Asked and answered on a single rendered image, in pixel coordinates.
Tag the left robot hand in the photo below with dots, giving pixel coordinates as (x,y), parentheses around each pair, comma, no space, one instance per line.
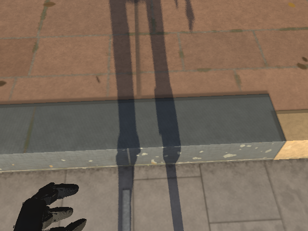
(35,215)

